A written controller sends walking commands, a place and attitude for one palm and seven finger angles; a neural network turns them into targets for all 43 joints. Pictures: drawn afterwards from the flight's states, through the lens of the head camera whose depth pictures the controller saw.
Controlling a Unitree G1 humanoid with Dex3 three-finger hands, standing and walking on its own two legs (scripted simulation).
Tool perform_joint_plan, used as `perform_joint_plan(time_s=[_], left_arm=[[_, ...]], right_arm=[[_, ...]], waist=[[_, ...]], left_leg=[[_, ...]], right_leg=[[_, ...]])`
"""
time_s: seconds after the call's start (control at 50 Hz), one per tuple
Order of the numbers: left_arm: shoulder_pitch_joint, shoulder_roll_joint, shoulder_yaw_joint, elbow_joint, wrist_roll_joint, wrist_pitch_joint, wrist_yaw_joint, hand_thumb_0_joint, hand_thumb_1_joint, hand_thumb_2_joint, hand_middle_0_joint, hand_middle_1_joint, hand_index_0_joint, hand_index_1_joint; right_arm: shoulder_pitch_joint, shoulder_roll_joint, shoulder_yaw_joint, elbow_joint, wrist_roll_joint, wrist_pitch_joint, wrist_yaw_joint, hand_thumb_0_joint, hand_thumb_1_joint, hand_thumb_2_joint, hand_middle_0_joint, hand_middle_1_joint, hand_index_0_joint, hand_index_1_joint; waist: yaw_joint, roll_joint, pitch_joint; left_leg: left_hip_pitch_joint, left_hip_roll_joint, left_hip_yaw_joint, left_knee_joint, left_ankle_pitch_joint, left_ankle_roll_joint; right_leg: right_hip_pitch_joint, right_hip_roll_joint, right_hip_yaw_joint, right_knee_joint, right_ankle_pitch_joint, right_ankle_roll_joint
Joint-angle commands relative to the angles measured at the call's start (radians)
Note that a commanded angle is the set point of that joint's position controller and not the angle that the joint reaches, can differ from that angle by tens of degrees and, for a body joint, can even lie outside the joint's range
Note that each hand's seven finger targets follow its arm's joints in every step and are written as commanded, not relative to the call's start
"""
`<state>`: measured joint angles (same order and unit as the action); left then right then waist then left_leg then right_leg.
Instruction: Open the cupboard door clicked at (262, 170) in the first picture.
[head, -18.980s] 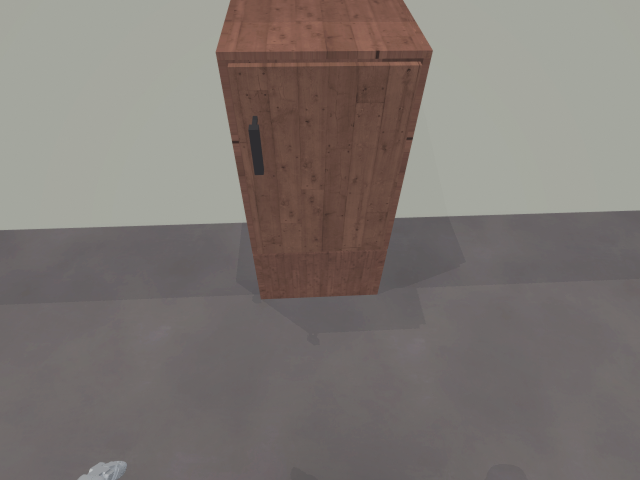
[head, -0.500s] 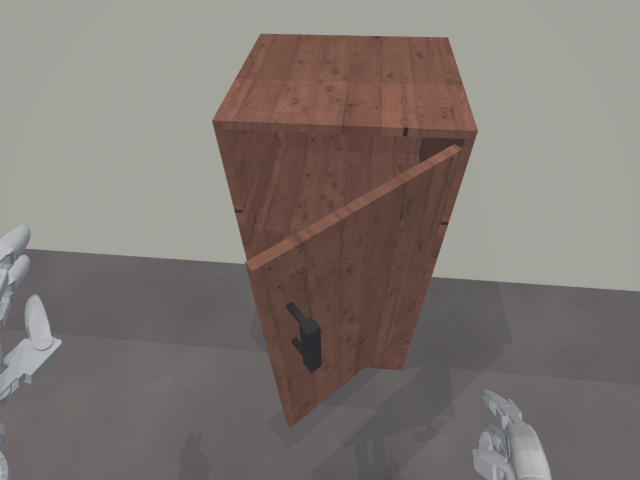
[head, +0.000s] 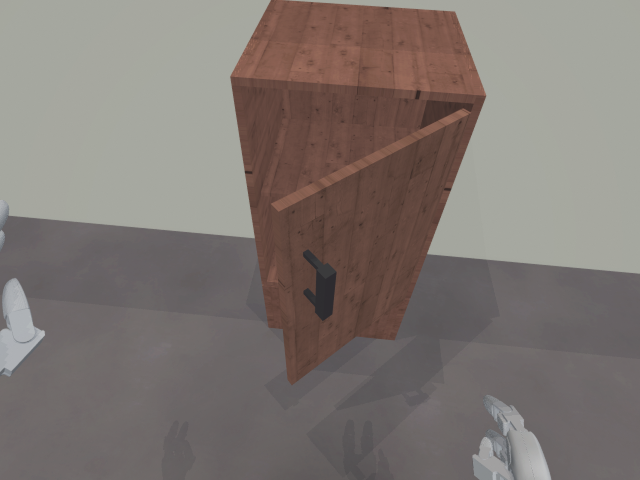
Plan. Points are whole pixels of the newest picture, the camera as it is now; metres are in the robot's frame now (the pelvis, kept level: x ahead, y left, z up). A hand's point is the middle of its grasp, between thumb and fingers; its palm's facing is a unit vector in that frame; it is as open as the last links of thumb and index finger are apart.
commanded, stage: step back with the hand held close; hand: left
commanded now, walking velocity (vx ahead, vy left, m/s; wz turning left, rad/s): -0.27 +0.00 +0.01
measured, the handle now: (317, 285) +0.41 +0.04 -0.04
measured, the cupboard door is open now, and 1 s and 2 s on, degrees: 44 44 44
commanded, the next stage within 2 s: stop stepping back and stand still in 0.54 s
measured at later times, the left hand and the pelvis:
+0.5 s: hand out of the picture +0.12 +0.26 +0.17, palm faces +0.50 -0.69 -0.53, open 7.4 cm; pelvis -0.07 -0.02 -0.02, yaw +7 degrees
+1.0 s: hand out of the picture -0.04 +0.23 +0.20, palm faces +0.59 -0.65 -0.48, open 7.4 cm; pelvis -0.20 -0.06 -0.01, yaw +7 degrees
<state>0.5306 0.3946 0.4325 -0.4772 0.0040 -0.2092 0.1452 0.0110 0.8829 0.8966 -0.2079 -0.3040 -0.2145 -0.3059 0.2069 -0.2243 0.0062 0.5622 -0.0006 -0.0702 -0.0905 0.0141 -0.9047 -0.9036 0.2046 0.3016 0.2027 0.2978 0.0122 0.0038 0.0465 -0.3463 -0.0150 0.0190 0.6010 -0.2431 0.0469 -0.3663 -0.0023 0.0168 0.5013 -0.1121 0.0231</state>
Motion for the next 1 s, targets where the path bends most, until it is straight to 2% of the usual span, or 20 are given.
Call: perform_joint_plan(time_s=[0.0, 0.22, 0.34, 0.5, 0.54, 0.6, 0.62, 0.64, 0.66, 0.68, 0.7, 0.72, 0.76, 0.82, 0.88, 0.9, 0.92, 0.94, 0.96, 0.98], left_arm=[[-0.081, 0.197, 0.138, -0.223, 0.007, -0.079, 0.031, 0.000, 0.900, 0.900, -0.200, -0.300, -0.200, -0.300], [-0.103, 0.191, 0.145, -0.243, -0.003, -0.100, 0.027, 0.000, 0.900, 0.900, -0.200, -0.300, -0.200, -0.300], [-0.078, 0.201, 0.171, -0.237, -0.005, -0.107, 0.029, 0.000, 0.900, 0.900, -0.200, -0.300, -0.200, -0.300], [-0.038, 0.247, 0.261, -0.295, -0.004, -0.140, 0.018, 0.000, 0.900, 0.900, -0.200, -0.300, -0.200, -0.300], [-0.031, 0.245, 0.260, -0.300, -0.016, -0.145, 0.010, 0.000, 0.900, 0.900, -0.200, -0.300, -0.200, -0.300], [-0.089, 0.287, 0.251, -0.309, -0.040, -0.157, 0.011, 0.000, 0.900, 0.900, -0.200, -0.300, -0.200, -0.300], [-0.105, 0.284, 0.230, -0.280, -0.043, -0.146, 0.008, 0.000, 0.900, 0.900, -0.200, -0.300, -0.200, -0.300], [-0.123, 0.273, 0.229, -0.280, -0.044, -0.139, 0.013, 0.000, 0.900, 0.900, -0.200, -0.300, -0.200, -0.300], [-0.136, 0.249, 0.205, -0.282, -0.049, -0.134, 0.012, 0.000, 0.900, 0.900, -0.200, -0.300, -0.200, -0.300], [-0.154, 0.231, 0.195, -0.294, -0.048, -0.140, 0.014, 0.000, 0.900, 0.900, -0.200, -0.300, -0.200, -0.300], [-0.220, 0.210, 0.193, -0.361, -0.028, -0.153, 0.024, 0.000, 0.900, 0.900, -0.200, -0.300, -0.200, -0.300], [-0.207, 0.259, 0.244, -0.368, 0.002, -0.146, 0.048, 0.000, 0.900, 0.900, -0.200, -0.300, -0.200, -0.300], [-0.129, 0.213, 0.216, -0.247, -0.020, -0.120, 0.026, 0.000, 0.900, 0.900, -0.200, -0.300, -0.200, -0.300], [0.001, 0.169, 0.163, -0.258, -0.041, -0.085, 0.036, 0.000, 0.900, 0.900, -0.200, -0.300, -0.200, -0.300], [-0.019, 0.198, 0.156, -0.268, -0.046, -0.077, 0.048, 0.000, 0.900, 0.900, -0.200, -0.300, -0.200, -0.300], [-0.035, 0.216, 0.157, -0.252, -0.033, -0.072, 0.041, 0.000, 0.900, 0.900, -0.200, -0.300, -0.200, -0.300], [-0.096, 0.237, 0.150, -0.286, -0.033, -0.077, 0.034, 0.000, 0.900, 0.900, -0.200, -0.300, -0.200, -0.300], [-0.168, 0.342, 0.202, -0.316, -0.030, -0.081, 0.042, 0.000, 0.900, 0.900, -0.200, -0.300, -0.200, -0.300], [-0.159, 0.356, 0.213, -0.179, -0.024, -0.077, 0.033, 0.000, 0.900, 0.900, -0.200, -0.300, -0.200, -0.300], [-0.167, 0.191, 0.089, -0.050, -0.035, -0.062, 0.019, 0.000, 0.900, 0.900, -0.200, -0.300, -0.200, -0.300]], right_arm=[[-0.104, -0.152, -0.060, -0.161, -0.001, -0.075, -0.014, 0.000, -0.900, -0.900, 0.200, 0.300, 0.200, 0.300], [-0.082, -0.136, -0.065, -0.139, -0.001, -0.101, -0.003, 0.000, -0.900, -0.900, 0.200, 0.300, 0.200, 0.300], [-0.090, -0.138, -0.070, -0.139, -0.001, -0.088, 0.000, 0.000, -0.900, -0.900, 0.200, 0.300, 0.200, 0.300], [-0.095, -0.135, -0.097, -0.155, -0.005, -0.100, 0.012, 0.000, -0.900, -0.900, 0.200, 0.300, 0.200, 0.300], [-0.069, -0.124, -0.102, -0.139, -0.004, -0.101, 0.018, 0.000, -0.900, -0.900, 0.200, 0.300, 0.200, 0.300], [0.010, -0.107, -0.112, -0.067, -0.008, -0.069, 0.042, 0.000, -0.900, -0.900, 0.200, 0.300, 0.200, 0.300], [-0.004, -0.094, -0.106, -0.045, -0.008, -0.051, 0.050, 0.000, -0.900, -0.900, 0.200, 0.300, 0.200, 0.300], [0.003, -0.094, -0.099, -0.064, -0.007, -0.047, 0.043, 0.000, -0.900, -0.900, 0.200, 0.300, 0.200, 0.300], [0.000, -0.105, -0.090, -0.088, -0.003, -0.050, 0.029, 0.000, -0.900, -0.900, 0.200, 0.300, 0.200, 0.300], [-0.010, -0.144, -0.084, -0.107, -0.014, -0.059, 0.006, 0.000, -0.900, -0.900, 0.200, 0.300, 0.200, 0.300], [-0.053, -0.178, -0.087, -0.112, -0.023, -0.092, -0.009, 0.000, -0.900, -0.900, 0.200, 0.300, 0.200, 0.300], [-0.050, -0.113, -0.089, -0.079, -0.051, -0.118, -0.023, 0.000, -0.900, -0.900, 0.200, 0.300, 0.200, 0.300], [-0.050, -0.106, -0.106, -0.075, 0.008, -0.154, 0.015, 0.000, -0.900, -0.900, 0.200, 0.300, 0.200, 0.300], [-0.080, -0.102, -0.086, -0.098, 0.015, -0.155, 0.030, 0.000, -0.900, -0.900, 0.200, 0.300, 0.200, 0.300], [-0.060, -0.089, -0.062, -0.079, -0.016, -0.147, 0.015, 0.000, -0.900, -0.900, 0.200, 0.300, 0.200, 0.300], [-0.056, -0.084, -0.057, -0.073, -0.019, -0.139, 0.015, 0.000, -0.900, -0.900, 0.200, 0.300, 0.200, 0.300], [-0.063, -0.076, -0.055, -0.074, -0.016, -0.138, 0.020, 0.000, -0.900, -0.900, 0.200, 0.300, 0.200, 0.300], [-0.071, -0.099, -0.052, -0.057, -0.014, -0.141, 0.021, 0.000, -0.900, -0.900, 0.200, 0.300, 0.200, 0.300], [-0.071, -0.104, -0.039, -0.027, -0.028, -0.144, 0.029, 0.000, -0.900, -0.900, 0.200, 0.300, 0.200, 0.300], [-0.055, -0.078, -0.039, -0.023, -0.007, -0.137, 0.016, 0.000, -0.900, -0.900, 0.200, 0.300, 0.200, 0.300]], waist=[[-0.008, 0.103, -0.083], [-0.019, 0.004, -0.095], [-0.015, 0.044, -0.123], [-0.015, 0.049, -0.133], [-0.023, -0.023, -0.148], [-0.063, -0.301, -0.192], [-0.068, -0.376, -0.200], [-0.067, -0.366, -0.153], [-0.075, -0.238, -0.112], [-0.080, 0.065, -0.060], [-0.060, 0.514, -0.050], [-0.047, 0.424, -0.127], [-0.023, 0.150, -0.153], [-0.010, 0.248, -0.137], [-0.009, 0.221, -0.145], [-0.014, 0.114, -0.088], [-0.020, -0.098, -0.059], [-0.012, -0.274, -0.074], [-0.029, -0.269, -0.065], [-0.024, -0.220, -0.042]], left_leg=[[-0.367, 0.104, -0.136, -0.272, -0.451, 0.050], [-0.358, 0.064, -0.101, -0.158, -0.431, 0.029], [-0.436, 0.098, -0.133, -0.200, -0.500, 0.047], [-0.484, 0.102, -0.115, -0.075, -0.607, 0.060], [-0.355, 0.067, -0.067, 0.045, -0.551, 0.035], [0.185, -0.047, -0.013, 0.548, -0.286, -0.054], [0.290, -0.032, -0.040, 0.633, -0.264, -0.055], [0.323, -0.013, -0.050, 0.504, -0.293, -0.048], [0.306, 0.002, -0.066, 0.266, -0.322, -0.037], [0.102, 0.087, -0.198, -0.045, -0.518, 0.022], [-0.213, 0.332, -0.488, -0.432, -0.772, 0.109], [-0.422, 0.415, -0.508, -0.475, -0.704, 0.140], [-0.153, 0.319, -0.274, -0.290, -0.438, 0.114], [-0.117, 0.303, -0.125, -0.375, -0.502, 0.040], [-0.099, 0.257, -0.006, -0.326, -0.446, -0.030], [-0.076, 0.163, 0.094, -0.165, -0.371, -0.055], [-0.064, 0.081, 0.129, 0.161, -0.224, -0.068], [-0.130, 0.064, 0.026, 0.471, -0.135, -0.069], [-0.144, 0.102, -0.030, 0.586, -0.099, -0.086], [-0.247, 0.052, -0.028, 0.545, -0.089, -0.083]], right_leg=[[0.309, 0.005, 0.087, 0.024, -0.164, -0.016], [0.210, -0.021, 0.173, 0.041, -0.106, -0.035], [0.239, 0.002, 0.154, 0.136, -0.143, -0.026], [0.155, 0.017, 0.268, 0.237, -0.201, -0.060], [-0.011, -0.020, 0.337, 0.156, -0.331, -0.086], [-0.533, -0.199, 0.521, -0.288, -0.658, -0.158], [-0.602, -0.214, 0.470, -0.324, -0.641, -0.151], [-0.602, -0.176, 0.373, -0.287, -0.591, -0.119], [-0.552, -0.125, 0.305, -0.184, -0.589, -0.078], [-0.448, -0.024, 0.237, 0.095, -0.630, -0.040], [-0.233, 0.127, 0.049, 0.646, -0.502, 0.017], [-0.067, 0.146, 0.055, 1.010, -0.458, 0.015], [-0.186, 0.076, 0.034, 0.988, -0.368, 0.031], [-0.052, 0.040, -0.104, 0.653, -0.420, 0.001], [0.213, 0.058, -0.152, 0.127, -0.470, -0.048], [0.159, 0.019, -0.073, -0.112, -0.425, -0.078], [0.037, -0.126, 0.208, -0.272, -0.411, -0.164], [-0.107, -0.344, 0.527, -0.394, -0.487, -0.268], [-0.195, -0.358, 0.555, -0.383, -0.506, -0.282], [-0.047, -0.262, 0.480, -0.340, -0.495, -0.202]])
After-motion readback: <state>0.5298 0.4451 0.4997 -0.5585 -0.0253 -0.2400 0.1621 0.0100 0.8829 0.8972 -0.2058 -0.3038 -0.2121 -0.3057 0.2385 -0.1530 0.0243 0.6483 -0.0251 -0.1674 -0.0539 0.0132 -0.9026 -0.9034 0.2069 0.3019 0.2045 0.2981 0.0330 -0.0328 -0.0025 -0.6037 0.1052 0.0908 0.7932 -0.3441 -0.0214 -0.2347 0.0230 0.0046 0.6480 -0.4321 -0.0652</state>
